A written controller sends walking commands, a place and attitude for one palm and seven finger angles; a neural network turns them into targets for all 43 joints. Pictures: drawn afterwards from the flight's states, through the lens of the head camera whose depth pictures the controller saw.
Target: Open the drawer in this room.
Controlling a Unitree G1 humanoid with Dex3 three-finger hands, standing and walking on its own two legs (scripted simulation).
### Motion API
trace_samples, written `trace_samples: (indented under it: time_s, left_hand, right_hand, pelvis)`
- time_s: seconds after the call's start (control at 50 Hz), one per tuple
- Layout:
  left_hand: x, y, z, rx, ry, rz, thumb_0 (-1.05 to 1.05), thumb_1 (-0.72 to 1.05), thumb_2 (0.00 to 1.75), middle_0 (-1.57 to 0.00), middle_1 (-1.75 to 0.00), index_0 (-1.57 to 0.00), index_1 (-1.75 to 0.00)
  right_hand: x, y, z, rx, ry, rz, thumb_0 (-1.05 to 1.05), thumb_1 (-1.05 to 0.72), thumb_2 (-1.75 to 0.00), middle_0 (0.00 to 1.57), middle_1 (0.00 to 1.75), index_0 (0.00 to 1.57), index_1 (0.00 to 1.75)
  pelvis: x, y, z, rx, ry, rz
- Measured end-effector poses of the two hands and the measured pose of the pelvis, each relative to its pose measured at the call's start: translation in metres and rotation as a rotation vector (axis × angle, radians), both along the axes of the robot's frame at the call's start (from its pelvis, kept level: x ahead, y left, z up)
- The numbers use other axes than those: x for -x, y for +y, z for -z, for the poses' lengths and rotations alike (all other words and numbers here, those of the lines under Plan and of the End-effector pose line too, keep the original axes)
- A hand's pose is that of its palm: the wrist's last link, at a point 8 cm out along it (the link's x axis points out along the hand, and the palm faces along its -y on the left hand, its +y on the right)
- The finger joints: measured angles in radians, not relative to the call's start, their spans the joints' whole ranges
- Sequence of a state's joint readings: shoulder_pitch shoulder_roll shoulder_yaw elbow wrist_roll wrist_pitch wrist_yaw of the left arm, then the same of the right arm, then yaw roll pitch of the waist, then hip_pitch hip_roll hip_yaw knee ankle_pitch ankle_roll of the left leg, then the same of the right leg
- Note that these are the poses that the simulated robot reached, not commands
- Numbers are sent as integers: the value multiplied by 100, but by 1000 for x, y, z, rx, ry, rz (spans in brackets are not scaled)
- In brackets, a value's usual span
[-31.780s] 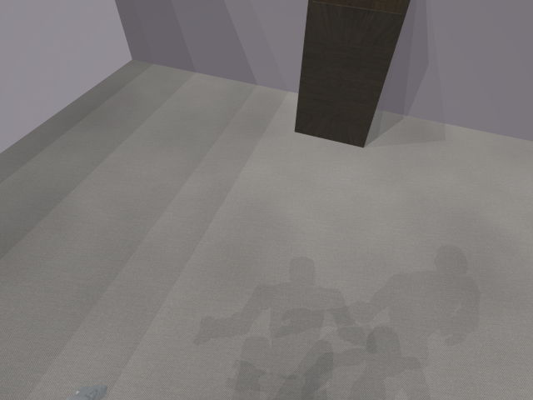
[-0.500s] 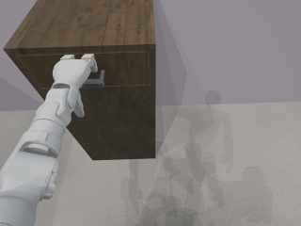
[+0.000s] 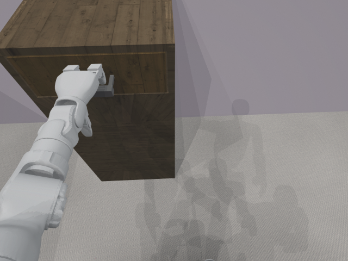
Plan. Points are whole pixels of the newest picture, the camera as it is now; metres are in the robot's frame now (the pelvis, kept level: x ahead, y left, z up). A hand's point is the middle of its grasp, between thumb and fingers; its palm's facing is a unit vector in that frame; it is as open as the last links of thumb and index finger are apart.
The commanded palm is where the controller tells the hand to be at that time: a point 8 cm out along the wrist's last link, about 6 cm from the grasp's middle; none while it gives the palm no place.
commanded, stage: lower the fingers behind the handle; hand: left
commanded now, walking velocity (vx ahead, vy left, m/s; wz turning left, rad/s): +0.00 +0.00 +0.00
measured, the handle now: (93, 85) +0.55 +0.20 +0.06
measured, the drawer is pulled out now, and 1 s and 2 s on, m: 0.00 0.00 0.02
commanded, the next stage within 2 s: close the thumb around the handle in 0.76 s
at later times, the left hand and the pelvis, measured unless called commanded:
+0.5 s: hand (93, 106) +0.50 +0.20 +0.03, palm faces -0.04 -0.01 -1.00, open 13.8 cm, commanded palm +0.48 +0.21 +0.09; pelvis +0.00 +0.00 -0.01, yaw +0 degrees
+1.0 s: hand (94, 106) +0.49 +0.20 +0.03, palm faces -0.05 -0.02 -1.00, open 13.4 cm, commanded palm +0.47 +0.20 +0.09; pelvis +0.01 +0.01 -0.01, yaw +0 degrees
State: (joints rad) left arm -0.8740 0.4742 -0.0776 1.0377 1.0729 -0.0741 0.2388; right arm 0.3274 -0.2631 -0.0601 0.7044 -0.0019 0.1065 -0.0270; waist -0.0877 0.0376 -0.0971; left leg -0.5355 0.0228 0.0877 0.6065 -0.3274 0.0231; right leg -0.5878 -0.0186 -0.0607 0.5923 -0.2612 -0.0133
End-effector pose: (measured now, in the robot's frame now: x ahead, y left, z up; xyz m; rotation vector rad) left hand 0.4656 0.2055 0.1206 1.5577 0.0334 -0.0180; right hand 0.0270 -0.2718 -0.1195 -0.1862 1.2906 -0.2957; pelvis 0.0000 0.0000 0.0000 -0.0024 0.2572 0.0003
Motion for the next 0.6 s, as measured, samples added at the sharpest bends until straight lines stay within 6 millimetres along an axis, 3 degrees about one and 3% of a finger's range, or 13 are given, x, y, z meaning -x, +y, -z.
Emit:
trace_samples:
  time_s: [0.12,0.28,0.6]
  left_hand:
    - [0,-3,5,3,9,-4,0,-49,30,-32,-124,-32,-120]
    - [1,-3,27,3,42,10,0,-49,30,-30,-121,-32,-120]
    - [-14,-6,33,5,25,-16,0,-49,30,-32,-121,-32,-120]
  right_hand:
    - [7,-1,1,2,13,8,0,-91,-90,20,30,20,30]
    - [17,1,2,9,23,20,0,-91,-90,20,30,20,30]
    - [34,9,7,0,76,47,0,-91,-90,20,30,20,30]
  pelvis:
    - [1,0,2,1,7,3]
    - [5,1,5,2,25,4]
    - [1,7,9,9,60,9]
